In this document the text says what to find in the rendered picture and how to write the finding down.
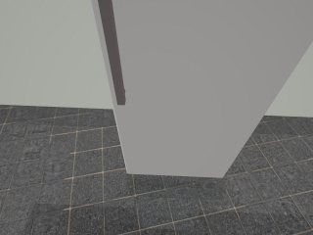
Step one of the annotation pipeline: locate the fridge door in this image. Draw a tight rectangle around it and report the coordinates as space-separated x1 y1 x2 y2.
91 0 313 178

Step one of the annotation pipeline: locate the handle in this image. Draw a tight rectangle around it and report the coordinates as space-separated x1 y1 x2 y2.
98 0 126 106

